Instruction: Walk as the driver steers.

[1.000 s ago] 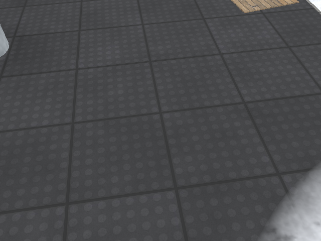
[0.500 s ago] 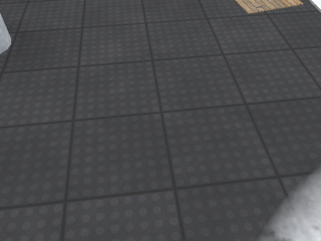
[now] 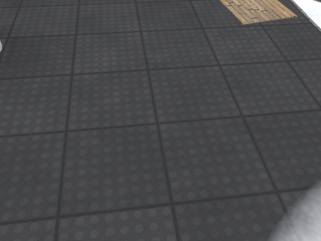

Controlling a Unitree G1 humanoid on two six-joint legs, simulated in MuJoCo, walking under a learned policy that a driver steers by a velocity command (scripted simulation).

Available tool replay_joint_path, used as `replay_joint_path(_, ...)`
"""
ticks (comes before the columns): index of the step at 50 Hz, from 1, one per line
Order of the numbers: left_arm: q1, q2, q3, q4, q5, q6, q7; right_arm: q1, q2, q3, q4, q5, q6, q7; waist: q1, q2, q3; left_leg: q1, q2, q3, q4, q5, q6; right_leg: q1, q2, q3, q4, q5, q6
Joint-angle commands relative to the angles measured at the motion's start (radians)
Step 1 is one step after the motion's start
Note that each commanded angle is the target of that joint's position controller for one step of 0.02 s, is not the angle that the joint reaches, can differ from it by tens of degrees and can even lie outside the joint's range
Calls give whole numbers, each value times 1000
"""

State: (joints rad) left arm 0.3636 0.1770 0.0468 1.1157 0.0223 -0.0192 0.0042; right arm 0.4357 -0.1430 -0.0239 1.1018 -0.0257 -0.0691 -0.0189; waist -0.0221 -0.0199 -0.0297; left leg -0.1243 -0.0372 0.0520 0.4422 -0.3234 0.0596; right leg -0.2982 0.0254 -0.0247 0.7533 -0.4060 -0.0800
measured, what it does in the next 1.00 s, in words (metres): walks ahead, turning left: right foot, then left foot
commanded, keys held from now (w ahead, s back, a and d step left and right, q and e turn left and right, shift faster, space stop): w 0.36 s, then q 0.64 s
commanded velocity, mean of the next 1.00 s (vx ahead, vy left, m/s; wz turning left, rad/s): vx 0.26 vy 0.00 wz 0.25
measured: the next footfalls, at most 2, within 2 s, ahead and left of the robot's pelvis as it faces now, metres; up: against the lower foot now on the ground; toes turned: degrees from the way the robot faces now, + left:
right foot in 0.34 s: +0.33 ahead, -0.10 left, +0.00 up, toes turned -4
left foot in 0.82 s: +0.45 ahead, +0.08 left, +0.00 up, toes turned +16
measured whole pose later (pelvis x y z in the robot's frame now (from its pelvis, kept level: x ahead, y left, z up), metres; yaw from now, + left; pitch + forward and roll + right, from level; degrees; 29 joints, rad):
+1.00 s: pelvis +0.36 -0.01 -0.01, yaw +17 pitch +0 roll -1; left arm 0.18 0.21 0.06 0.88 0.03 0.01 0.04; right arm 0.19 -0.22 -0.08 0.88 -0.01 0.02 -0.01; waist -0.01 -0.02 0.07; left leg -0.36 -0.09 0.03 0.49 -0.14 0.11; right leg -0.50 -0.03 -0.01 1.14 -0.44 0.01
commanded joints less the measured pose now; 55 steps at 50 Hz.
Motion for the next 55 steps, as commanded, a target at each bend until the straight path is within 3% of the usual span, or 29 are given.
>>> replay_joint_path(1,-178,55,7,-120,16,-51,-24,186,-114,-26,25,-1,-5,-6,-32,75,227,205,344,-472,-348,-182,159,-522,-62,15,224,56,-5)
replay_joint_path(3,-176,55,11,-121,14,-51,-39,144,-97,-18,9,6,-21,-7,-3,73,193,194,291,-349,-358,-10,134,-488,-77,1,227,140,13)
replay_joint_path(7,-300,32,4,-181,10,-36,-39,175,-79,-4,22,6,-35,-5,-7,105,185,163,228,-185,-311,406,122,-464,-54,-65,143,226,36)
replay_joint_path(10,-423,18,-10,-239,-2,-32,-40,183,-97,-2,23,4,-38,-5,-29,139,196,99,208,-126,-299,539,116,-341,-27,-109,-41,278,25)
replay_joint_path(12,-433,38,-9,-256,-5,-30,-36,176,-121,-6,24,4,-41,-6,-18,156,188,97,226,-112,-276,658,112,-238,-7,-128,-118,280,-5)
replay_joint_path(14,-334,77,7,-237,-7,-34,-21,149,-148,-12,22,6,-46,-6,38,152,127,130,238,-82,-139,955,92,-83,35,-134,-154,266,-45)
replay_joint_path(15,-207,102,21,-198,-9,-41,-14,135,-161,-15,20,8,-44,-7,93,140,56,145,231,-62,9,1049,77,45,58,-132,-184,268,-67)
replay_joint_path(16,-51,126,37,-146,-5,-50,-5,119,-172,-18,16,13,-41,-6,161,123,-24,85,205,-39,200,989,60,237,49,-117,-243,298,-86)
replay_joint_path(17,99,197,59,-116,21,-57,4,125,-141,-11,-6,17,-38,0,206,53,-122,-102,163,-19,478,656,51,463,-139,93,-273,122,-124)
replay_joint_path(18,134,278,73,-120,39,-54,-2,242,-9,9,-25,46,-32,12,131,-174,-250,-413,-16,0,886,-175,17,670,-458,639,-399,15,-272)
replay_joint_path(19,51,244,70,-128,-3,-44,-9,155,-112,-20,-29,29,-25,9,128,-46,-194,-479,5,-115,973,-132,33,544,-437,716,-506,4,-270)
replay_joint_path(20,-74,184,50,-150,-13,-51,-8,61,-113,-24,-66,23,-24,7,77,-19,-32,-493,57,-110,939,-39,35,375,-417,520,-513,147,-233)
replay_joint_path(21,-123,120,33,-153,-10,-67,-11,26,-95,-23,-67,14,-24,5,53,34,37,-443,85,-106,890,3,33,245,-376,384,-524,393,-204)
replay_joint_path(23,-111,48,9,-128,-9,-83,0,66,-60,-28,-52,-6,3,8,-9,24,58,-319,109,-104,809,-5,21,105,-303,160,-525,693,-142)
replay_joint_path(26,-70,75,6,-121,-6,-101,10,31,-49,-40,-77,-8,39,11,-35,-25,55,-327,83,-72,742,8,8,88,-291,30,-495,967,-135)
replay_joint_path(31,-61,95,-1,-135,-11,-80,34,-157,-35,-31,-165,0,53,30,-22,-82,51,-343,75,10,422,204,0,104,-233,-134,-466,955,-92)
replay_joint_path(34,-20,119,5,-131,-13,-67,44,-224,-45,-26,-200,-3,57,35,7,-81,29,-308,59,47,310,247,7,159,-256,-155,-423,936,-92)
replay_joint_path(37,-1,136,16,-131,-8,-47,52,-248,-71,-33,-227,-11,59,36,18,-80,38,-298,48,60,251,151,29,211,-295,-149,-342,910,-94)
replay_joint_path(40,-5,158,32,-141,-8,-27,54,-179,-91,-48,-225,-14,48,31,-13,-41,11,-197,13,67,115,113,71,222,-300,-166,-113,908,-61)
replay_joint_path(41,17,172,39,-147,-6,-22,50,-115,-139,-64,-217,-16,35,24,-47,49,-40,-76,55,-23,25,341,109,157,-256,-192,78,771,-7)
replay_joint_path(42,44,138,34,-201,-7,-16,44,-71,-273,-98,-235,-19,29,12,-36,237,-125,107,327,-357,28,876,220,-64,-130,-231,396,173,54)
replay_joint_path(43,2,109,28,-241,-12,2,39,-43,-299,-112,-230,19,51,9,-56,269,-211,152,445,-590,-52,908,390,-226,25,-67,565,-277,79)
replay_joint_path(44,-38,115,28,-243,0,16,38,-74,-275,-107,-239,31,65,11,-40,112,-141,74,417,-517,-87,689,374,-261,-42,18,593,-234,89)
replay_joint_path(45,-92,105,28,-257,-5,16,36,-145,-232,-96,-251,22,76,5,-25,71,-30,-36,361,-456,-126,512,333,-290,-55,29,563,-154,92)
replay_joint_path(46,-114,107,31,-260,-5,14,38,-195,-201,-85,-261,15,86,-1,4,34,29,-106,298,-399,-155,405,273,-281,-74,41,484,-80,93)
replay_joint_path(47,-110,121,36,-261,9,20,39,-239,-177,-79,-275,22,92,-3,28,29,39,-143,237,-343,-180,296,217,-254,-84,44,424,-17,90)
replay_joint_path(48,-73,110,34,-257,17,32,39,-247,-179,-77,-286,10,90,-3,35,93,18,-167,233,-338,-172,355,229,-218,-65,29,420,-8,93)
replay_joint_path(50,-71,98,32,-265,12,44,40,-226,-192,-81,-284,8,75,6,38,74,-12,-146,205,-322,-149,433,220,-208,-54,40,373,3,102)
replay_joint_path(55,-154,114,30,-318,0,56,39,-191,-242,-96,-295,4,84,11,2,121,-38,-95,186,-402,-183,144,193,-228,-39,60,211,11,119)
